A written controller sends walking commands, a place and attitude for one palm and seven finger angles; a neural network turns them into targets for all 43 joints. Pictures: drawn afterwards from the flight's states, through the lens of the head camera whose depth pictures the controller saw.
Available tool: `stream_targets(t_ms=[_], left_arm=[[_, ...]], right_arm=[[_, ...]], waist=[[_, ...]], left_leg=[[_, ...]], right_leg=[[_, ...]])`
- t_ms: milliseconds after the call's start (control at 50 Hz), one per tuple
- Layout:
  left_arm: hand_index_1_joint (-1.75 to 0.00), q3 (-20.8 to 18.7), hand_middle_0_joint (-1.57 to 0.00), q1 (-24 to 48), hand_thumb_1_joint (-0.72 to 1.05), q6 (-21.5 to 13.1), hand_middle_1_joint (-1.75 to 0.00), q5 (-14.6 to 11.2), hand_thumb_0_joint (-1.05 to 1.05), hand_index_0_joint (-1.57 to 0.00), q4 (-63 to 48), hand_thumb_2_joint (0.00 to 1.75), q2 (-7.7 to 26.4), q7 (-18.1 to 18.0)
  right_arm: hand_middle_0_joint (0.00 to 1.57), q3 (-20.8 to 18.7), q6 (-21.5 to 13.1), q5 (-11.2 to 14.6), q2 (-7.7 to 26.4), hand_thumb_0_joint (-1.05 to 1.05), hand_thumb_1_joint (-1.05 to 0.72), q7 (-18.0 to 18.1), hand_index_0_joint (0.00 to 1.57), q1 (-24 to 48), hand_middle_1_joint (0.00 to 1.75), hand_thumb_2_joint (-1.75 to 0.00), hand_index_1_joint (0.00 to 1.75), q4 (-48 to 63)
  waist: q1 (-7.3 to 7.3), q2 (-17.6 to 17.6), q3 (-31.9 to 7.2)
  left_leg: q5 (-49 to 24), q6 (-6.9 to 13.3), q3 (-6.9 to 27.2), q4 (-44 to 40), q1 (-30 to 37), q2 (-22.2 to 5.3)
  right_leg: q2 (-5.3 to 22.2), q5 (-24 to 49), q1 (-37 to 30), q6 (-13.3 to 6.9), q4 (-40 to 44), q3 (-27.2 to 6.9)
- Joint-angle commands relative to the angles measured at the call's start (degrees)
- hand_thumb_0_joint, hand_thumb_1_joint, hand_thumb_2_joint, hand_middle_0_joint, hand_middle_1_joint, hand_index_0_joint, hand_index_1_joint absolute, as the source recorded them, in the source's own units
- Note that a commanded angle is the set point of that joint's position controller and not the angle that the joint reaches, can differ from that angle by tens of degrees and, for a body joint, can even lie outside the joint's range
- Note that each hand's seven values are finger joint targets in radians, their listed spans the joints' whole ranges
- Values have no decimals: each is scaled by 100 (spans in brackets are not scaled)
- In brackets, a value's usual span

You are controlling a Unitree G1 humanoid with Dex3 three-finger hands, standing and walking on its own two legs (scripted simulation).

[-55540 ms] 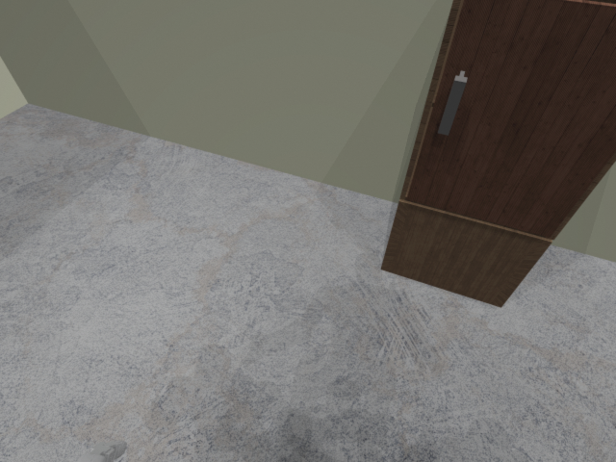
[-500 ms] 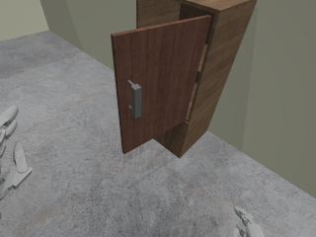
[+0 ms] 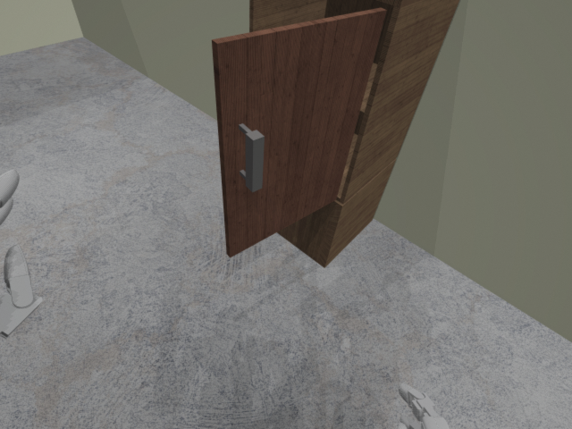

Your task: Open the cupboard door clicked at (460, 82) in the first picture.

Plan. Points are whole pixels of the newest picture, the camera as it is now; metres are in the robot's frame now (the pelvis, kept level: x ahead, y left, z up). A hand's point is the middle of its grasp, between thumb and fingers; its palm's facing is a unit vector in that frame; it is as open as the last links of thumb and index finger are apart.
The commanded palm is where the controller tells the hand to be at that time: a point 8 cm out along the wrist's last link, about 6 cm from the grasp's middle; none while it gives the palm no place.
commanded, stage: stop stepping back and stand still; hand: left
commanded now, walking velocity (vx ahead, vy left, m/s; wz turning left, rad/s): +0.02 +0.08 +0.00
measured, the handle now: (248, 157) +0.63 +0.10 +0.01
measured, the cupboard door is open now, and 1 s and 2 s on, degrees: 80 80 80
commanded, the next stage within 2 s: let the arm hang, fingers relaxed in 0.48 s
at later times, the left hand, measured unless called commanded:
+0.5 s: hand (24, 280) +0.22 +0.27 +0.17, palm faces +0.37 -0.75 -0.55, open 7.4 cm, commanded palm +0.15 +0.32 +0.18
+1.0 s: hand out of the picture -0.03 +0.20 -0.18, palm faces +0.06 -0.98 -0.17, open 7.1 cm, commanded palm none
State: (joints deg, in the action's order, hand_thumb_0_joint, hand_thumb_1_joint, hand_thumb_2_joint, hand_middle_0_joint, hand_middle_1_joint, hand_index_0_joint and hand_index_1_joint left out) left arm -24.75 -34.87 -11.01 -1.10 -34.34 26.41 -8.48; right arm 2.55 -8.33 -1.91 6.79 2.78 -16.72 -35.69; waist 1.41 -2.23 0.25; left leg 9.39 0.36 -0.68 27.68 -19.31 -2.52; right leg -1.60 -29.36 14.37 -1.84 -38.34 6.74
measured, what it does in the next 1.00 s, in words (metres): steps on the spot: right foot, then left foot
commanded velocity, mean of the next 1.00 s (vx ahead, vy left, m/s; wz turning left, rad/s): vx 0.00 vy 0.02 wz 0.00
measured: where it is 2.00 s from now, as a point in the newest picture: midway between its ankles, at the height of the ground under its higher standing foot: outside the picture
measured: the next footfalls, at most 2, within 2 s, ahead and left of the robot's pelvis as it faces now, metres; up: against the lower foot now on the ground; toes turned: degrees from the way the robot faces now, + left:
right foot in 0.02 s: +0.02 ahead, -0.10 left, +0.00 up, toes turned -5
left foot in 0.26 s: +0.09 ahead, +0.13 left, +0.00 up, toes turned +4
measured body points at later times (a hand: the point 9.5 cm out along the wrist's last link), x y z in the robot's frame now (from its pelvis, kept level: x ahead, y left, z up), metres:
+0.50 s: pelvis +0.01 +0.02 +0.00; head +0.04 +0.02 +0.45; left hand +0.19 +0.31 +0.20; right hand +0.19 -0.21 -0.08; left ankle +0.05 +0.13 -0.74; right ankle -0.02 -0.09 -0.74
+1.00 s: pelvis -0.01 +0.02 +0.00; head +0.02 +0.04 +0.45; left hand -0.04 +0.25 -0.17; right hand +0.01 -0.23 -0.15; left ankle +0.05 +0.13 -0.74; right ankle -0.02 -0.09 -0.74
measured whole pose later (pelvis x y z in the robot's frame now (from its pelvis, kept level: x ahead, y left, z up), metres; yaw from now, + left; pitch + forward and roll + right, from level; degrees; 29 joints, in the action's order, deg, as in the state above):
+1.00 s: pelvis -0.01 +0.02 +0.00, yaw +3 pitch -1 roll -1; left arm -0.1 -18.8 2.4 0.6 57.6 11.2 -0.4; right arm 0.6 2.6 -1.8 12.4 0.1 -14.8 -59.4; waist 0.1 -1.2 4.8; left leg 9.6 0.8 -0.7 29.2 -19.0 -0.7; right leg 1.8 -16.6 11.0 -0.4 -28.4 7.8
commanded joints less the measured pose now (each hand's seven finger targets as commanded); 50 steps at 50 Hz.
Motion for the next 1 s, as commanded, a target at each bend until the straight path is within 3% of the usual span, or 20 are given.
stream_targets(t_ms=[0,40,60,80,140,200,260,340,460,540,560,580,620,660,700,720,780,840,920,980], left_arm=[[-30,-779,-20,351,90,-45,-30,-96,0,-20,-410,90,914,-104],[-30,-1052,-20,1076,90,-281,-30,-155,0,-20,-226,90,1183,-133],[-30,-960,-20,1114,90,-299,-30,-115,0,-20,67,90,1108,-153],[-30,-701,-20,893,90,-263,-30,-115,0,-20,377,90,668,-111],[-30,-426,-20,778,90,-273,-30,-71,0,-20,158,90,532,-98],[-30,-287,-20,965,90,-336,-30,-50,0,-20,-545,90,549,-98],[-30,-567,-20,828,90,-398,-30,-21,0,-20,-1177,90,845,-130],[-30,-973,-20,419,90,-451,-30,14,0,-20,-1167,90,1103,-119],[-30,-796,-20,-58,90,-370,-30,-188,0,-20,-179,90,664,-52],[-30,-627,-20,142,90,-246,-30,-237,0,-20,24,90,593,-25],[-30,1742,-20,867,90,585,-30,382,0,-20,4011,90,-152,755],[-30,1690,-20,971,90,972,-30,304,0,-20,4198,90,-312,840],[-30,1774,-20,1050,90,1105,-30,286,0,-20,4516,90,-517,858],[-30,1814,-20,1239,90,1055,-30,322,0,-20,5132,90,-332,854],[-30,1851,-20,1637,90,1015,-30,357,0,-20,5792,90,-154,842],[-30,1911,-20,1858,90,1030,-30,341,0,-20,6150,90,-154,826],[-30,2126,-20,2165,90,1104,-30,256,0,-20,7024,90,-335,769],[-30,2235,-20,1819,90,1139,-30,204,0,-20,7871,90,-478,745],[-30,2214,-20,1494,90,1106,-30,170,0,-20,8752,90,-638,745],[-30,2243,-20,1533,90,1080,-30,164,0,-20,9129,90,-654,754]], right_arm=[[20,-498,6,172,965,0,-90,162,20,887,30,-90,30,844],[20,-439,-187,70,1029,0,-90,174,20,894,30,-90,30,591],[20,-432,-250,132,982,0,-90,146,20,688,30,-90,30,474],[20,-489,-220,169,1026,0,-90,169,20,553,30,-90,30,465],[20,-429,-252,190,1043,0,-90,258,20,1009,30,-90,30,607],[20,-464,-369,159,1134,0,-90,277,20,905,30,-90,30,674],[20,-579,-342,195,1337,0,-90,282,20,883,30,-90,30,906],[20,-507,-335,138,1201,0,-90,191,20,865,30,-90,30,919],[20,-506,-199,244,1142,0,-90,131,20,799,30,-90,30,935],[20,-499,-114,232,1152,0,-90,179,20,922,30,-90,30,890],[20,-736,-276,210,2181,0,-90,-334,20,1208,30,-90,30,-470],[20,-765,109,221,1937,0,-90,-336,20,898,30,-90,30,-469],[20,-590,350,148,1803,0,-90,-302,20,1010,30,-90,30,-427],[20,-483,476,77,1780,0,-90,-296,20,1067,30,-90,30,-457],[20,-468,573,68,1671,0,-90,-304,20,964,30,-90,30,-656],[20,-460,646,57,1577,0,-90,-309,20,877,30,-90,30,-780],[20,-376,817,-7,1300,0,-90,-325,20,704,30,-90,30,-1162],[20,-324,845,10,1346,0,-90,-288,20,732,30,-90,30,-1452],[20,-344,868,40,1202,0,-90,-210,20,596,30,-90,30,-1843],[20,-387,894,69,1191,0,-90,-180,20,384,30,-90,30,-2086]], waist=[[-213,-1299,32],[-5,-527,60],[42,-700,-565],[43,-256,-467],[-157,-292,-125],[-130,-225,-393],[-251,1037,-822],[-241,1749,-586],[-76,111,-701],[-66,70,-579],[120,447,-367],[43,611,-660],[-111,642,-461],[-234,-332,-429],[-152,-1411,-445],[-78,-1552,-323],[47,-108,-57],[-138,1182,87],[-182,1386,-122],[-116,854,-81]], left_leg=[[1595,-77,-106,2550,-1837,266],[1241,-205,42,3272,-1868,-58],[1175,-199,69,3025,-1567,-92],[892,-169,28,2615,-1002,-147],[637,-42,-406,1137,-383,27],[-259,75,-341,-226,573,88],[-2324,411,698,-253,1485,-803],[-2558,323,653,-570,1150,-791],[-1174,-8,66,77,737,-284],[-548,-15,24,-27,812,-201],[-1443,134,397,691,237,-469],[-1387,188,468,363,340,-582],[-412,467,950,-169,-464,-839],[-265,483,1059,-228,-549,-695],[-95,279,612,272,-94,-254],[-61,194,362,534,159,-28],[-343,91,175,406,612,-31],[-87,203,709,-516,165,-328],[503,139,616,-684,213,-239],[583,116,569,-676,482,-237]], right_leg=[[2055,-497,-581,-932,3064,-3154],[2330,3043,-521,-1035,2612,-2651],[2236,2375,-777,-985,2343,-2549],[1893,1816,-348,-795,2229,-1936],[1538,2914,-373,-558,1881,-1141],[1221,3608,-611,-142,1299,-903],[502,2299,-71,293,515,-519],[262,1202,-142,226,603,-287],[759,3296,-606,74,1543,-928],[846,2584,-227,62,1777,-921],[1141,3176,314,-69,698,-530],[905,2378,273,10,659,-603],[597,932,134,116,352,-475],[622,1190,-244,51,717,-617],[1072,1329,63,-160,1365,-923],[1293,1377,358,-308,1590,-1016],[1284,1290,679,-355,1504,-906],[784,961,1,-52,1347,-641],[817,1088,-437,-123,1652,-677],[861,952,-278,-158,1900,-622]])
